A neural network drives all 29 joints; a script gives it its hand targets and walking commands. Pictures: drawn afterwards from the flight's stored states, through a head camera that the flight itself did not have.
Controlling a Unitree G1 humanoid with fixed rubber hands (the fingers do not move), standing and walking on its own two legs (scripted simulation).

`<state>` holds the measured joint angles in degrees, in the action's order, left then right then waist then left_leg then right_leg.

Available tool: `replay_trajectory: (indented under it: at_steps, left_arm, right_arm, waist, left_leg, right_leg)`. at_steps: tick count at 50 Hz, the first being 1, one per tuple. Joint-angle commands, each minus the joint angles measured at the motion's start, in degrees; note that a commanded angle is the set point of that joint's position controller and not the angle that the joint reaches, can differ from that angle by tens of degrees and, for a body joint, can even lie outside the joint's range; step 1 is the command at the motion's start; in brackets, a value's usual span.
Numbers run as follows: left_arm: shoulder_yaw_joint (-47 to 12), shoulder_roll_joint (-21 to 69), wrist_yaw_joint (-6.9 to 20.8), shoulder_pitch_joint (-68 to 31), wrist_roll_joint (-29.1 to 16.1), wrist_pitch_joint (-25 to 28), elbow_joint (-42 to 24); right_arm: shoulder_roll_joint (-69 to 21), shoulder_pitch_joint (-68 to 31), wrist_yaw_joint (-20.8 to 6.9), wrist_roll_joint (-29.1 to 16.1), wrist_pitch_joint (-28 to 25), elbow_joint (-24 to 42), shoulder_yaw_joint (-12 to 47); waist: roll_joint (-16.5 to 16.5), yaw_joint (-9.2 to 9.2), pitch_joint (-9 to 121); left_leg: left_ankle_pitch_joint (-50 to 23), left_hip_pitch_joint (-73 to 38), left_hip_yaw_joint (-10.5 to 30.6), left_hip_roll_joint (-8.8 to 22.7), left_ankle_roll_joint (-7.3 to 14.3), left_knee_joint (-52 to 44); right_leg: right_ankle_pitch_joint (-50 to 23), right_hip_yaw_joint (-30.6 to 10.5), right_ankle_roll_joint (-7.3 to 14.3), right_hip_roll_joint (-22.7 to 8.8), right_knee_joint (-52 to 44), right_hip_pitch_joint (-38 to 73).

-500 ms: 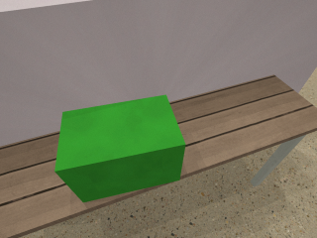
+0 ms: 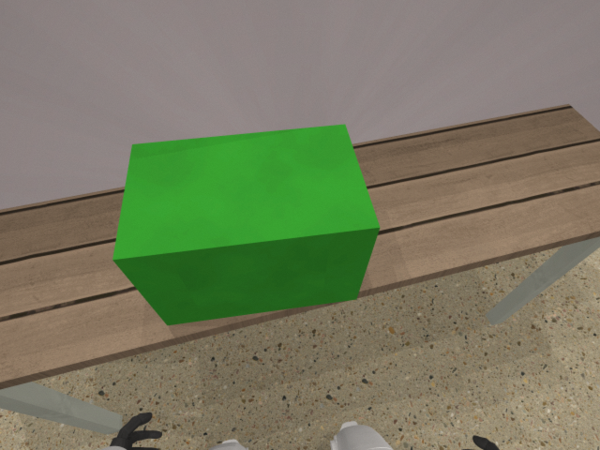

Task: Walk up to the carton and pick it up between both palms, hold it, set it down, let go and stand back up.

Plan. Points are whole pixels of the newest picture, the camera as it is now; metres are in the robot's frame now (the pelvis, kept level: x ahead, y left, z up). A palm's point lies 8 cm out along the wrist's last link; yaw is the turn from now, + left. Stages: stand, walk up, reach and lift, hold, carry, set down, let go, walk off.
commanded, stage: reach and lift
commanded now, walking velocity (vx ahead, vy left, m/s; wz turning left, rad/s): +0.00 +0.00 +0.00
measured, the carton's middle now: (253, 228) +0.42 +0.05 +0.02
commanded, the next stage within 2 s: none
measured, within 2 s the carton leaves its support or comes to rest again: neither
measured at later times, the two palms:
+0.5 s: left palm out of the picture +0.14 +0.26 -0.07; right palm out of the picture +0.13 -0.23 -0.10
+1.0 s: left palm (86, 433) +0.18 +0.25 -0.03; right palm (480, 412) +0.17 -0.22 -0.04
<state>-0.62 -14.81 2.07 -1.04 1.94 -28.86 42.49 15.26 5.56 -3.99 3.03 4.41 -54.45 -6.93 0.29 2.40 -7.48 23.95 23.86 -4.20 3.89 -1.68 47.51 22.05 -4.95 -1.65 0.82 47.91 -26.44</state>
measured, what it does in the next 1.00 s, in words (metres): stands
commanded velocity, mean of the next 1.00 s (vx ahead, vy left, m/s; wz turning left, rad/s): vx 0.00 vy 0.00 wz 0.00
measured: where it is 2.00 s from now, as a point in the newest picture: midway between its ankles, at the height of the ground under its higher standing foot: outside the picture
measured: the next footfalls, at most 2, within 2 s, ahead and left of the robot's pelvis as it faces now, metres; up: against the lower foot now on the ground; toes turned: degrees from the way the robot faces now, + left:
none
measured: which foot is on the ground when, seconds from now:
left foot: down 0.00-1.00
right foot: down 0.00-1.00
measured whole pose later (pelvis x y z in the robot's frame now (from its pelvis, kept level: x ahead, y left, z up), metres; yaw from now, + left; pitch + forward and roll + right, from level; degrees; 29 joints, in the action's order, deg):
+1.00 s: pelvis +0.03 +0.00 +0.04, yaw +1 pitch -4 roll +0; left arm 2.3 -14.5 0.0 10.6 -3.3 -4.4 30.3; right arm 9.7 14.1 -0.9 -3.1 -9.0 -35.8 -2.6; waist -0.9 0.1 -6.0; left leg 14.1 4.8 -3.6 2.9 -1.7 23.2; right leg 12.7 -3.3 -1.3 -0.3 23.3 -6.5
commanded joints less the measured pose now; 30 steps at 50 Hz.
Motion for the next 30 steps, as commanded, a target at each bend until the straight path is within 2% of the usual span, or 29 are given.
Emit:
replay_trajectory:
  at_steps: [1, 3, 5, 8, 10, 12, 15, 16, 18, 20, 21, 25, 30]
  left_arm:
    - [6.6, -9.7, 3.6, -4.5, 8.4, -10.4, -18.6]
    - [7.3, -8.4, 5.3, 1.0, 10.9, -13.0, -19.7]
    - [7.0, -7.2, 6.0, 6.1, 11.7, -13.3, -23.6]
    - [5.6, -7.1, 5.0, 5.1, 10.7, -11.4, -27.6]
    - [4.7, -7.8, 3.4, 1.4, 9.3, -9.3, -28.9]
    - [4.1, -8.7, 2.1, -1.6, 7.5, -6.3, -29.3]
    - [4.6, -9.4, 0.8, -3.2, 5.6, -1.1, -29.4]
    - [4.9, -10.1, 0.4, -3.7, 4.8, 0.7, -29.5]
    - [4.9, -11.7, -0.5, -4.5, 2.3, 3.6, -29.8]
    - [4.8, -13.2, -1.1, -4.3, -0.1, 5.6, -29.8]
    - [4.9, -13.5, -1.3, -3.4, -0.9, 6.3, -29.7]
    - [6.0, -13.6, -1.3, 2.7, -2.1, 8.4, -28.1]
    - [6.8, -12.2, -1.2, 5.2, -3.0, 10.9, -23.8]
  right_arm:
    - [9.2, -5.4, 1.9, -7.7, 1.1, 11.1, -1.2]
    - [9.4, -2.6, 2.8, -11.2, 3.3, 10.7, 1.1]
    - [10.3, -1.0, 3.6, -12.2, 5.2, 13.7, 2.3]
    - [8.9, -2.4, 4.3, -9.6, 7.3, 16.8, 1.4]
    - [6.3, -4.0, 4.0, -7.5, 7.4, 18.7, 0.7]
    - [3.8, -5.0, 3.4, -6.2, 6.4, 20.0, 0.9]
    - [2.2, -5.2, 3.0, -4.9, 3.6, 21.3, 1.1]
    - [1.8, -5.8, 3.1, -4.3, 2.5, 21.8, 0.9]
    - [-0.1, -6.4, 3.6, -3.1, 0.0, 23.4, 0.1]
    - [-1.8, -5.5, 4.2, -2.2, -2.5, 24.6, -0.8]
    - [-2.1, -4.4, 4.5, -2.0, -3.6, 25.1, -0.9]
    - [-1.8, 1.1, 5.4, -2.1, -6.3, 26.4, -0.4]
    - [-2.1, 3.8, 5.3, -2.3, -8.0, 28.1, 0.4]
  waist:
    - [-0.7, -0.98, 25.2]
    - [0.6, -0.76, 24.4]
    - [0.5, -0.67, 20.0]
    - [-0.3, 0.62, 9.2]
    - [0.8, 1.56, 4.2]
    - [2.8, 2.16, 3.3]
    - [7.2, 2.13, 6.5]
    - [7.4, 1.77, 8.2]
    - [4.6, 1.67, 11.8]
    - [0.7, 1.9, 13.7]
    - [-0.2, 1.81, 14.3]
    - [-1.4, 0.98, 14.6]
    - [-1.8, -0.61, 11.6]
  left_leg:
    - [-18.8, -13.7, -4.3, 0.3, -4.5, 4.8]
    - [-20.5, -16.9, -3.2, 0.4, -4.7, 3.7]
    - [-18.0, -18.0, -2.3, 0.4, -3.5, -1.5]
    - [-7.5, -15.6, -1.3, -1.0, -0.9, -8.3]
    - [-0.5, -13.1, -1.6, -1.6, 0.0, -10.6]
    - [4.1, -10.2, -1.5, -1.1, 1.3, -12.1]
    - [8.3, -0.7, -1.2, 2.5, 4.6, -15.4]
    - [8.5, 2.0, -1.4, 3.1, 5.1, -15.6]
    - [6.6, 0.4, -1.5, 2.6, 4.5, -13.8]
    - [2.5, -4.8, -2.2, 0.3, 2.5, -12.2]
    - [0.8, -6.4, -2.4, -0.5, 2.0, -12.1]
    - [-5.5, -9.1, -2.9, -2.3, 1.1, -15.1]
    - [-9.3, -12.4, -3.0, -3.7, 0.6, -19.7]
  right_leg:
    - [-32.8, 10.3, 2.1, -0.4, -2.8, 0.9]
    - [-30.2, 11.9, 3.3, 0.7, -4.0, -0.6]
    - [-24.0, 12.0, 4.7, 1.4, -8.0, 1.4]
    - [-11.0, 10.6, 4.2, 1.2, -13.2, 0.3]
    - [-2.0, 8.9, 3.9, 0.2, -15.1, -2.4]
    - [2.0, 8.1, 3.8, -0.3, -15.4, -2.6]
    - [-3.0, 9.9, 2.8, 1.6, -11.2, 7.7]
    - [-4.6, 10.1, 2.6, 1.8, -10.0, 10.9]
    - [-5.0, 8.9, 2.7, 0.8, -10.9, 9.9]
    - [-4.8, 6.4, 2.9, -1.0, -13.7, 6.0]
    - [-6.0, 5.5, 2.7, -1.4, -14.7, 5.8]
    - [-15.6, 5.3, 1.7, -0.6, -16.6, 11.9]
    - [-16.0, 5.7, 1.4, 0.2, -20.4, 14.4]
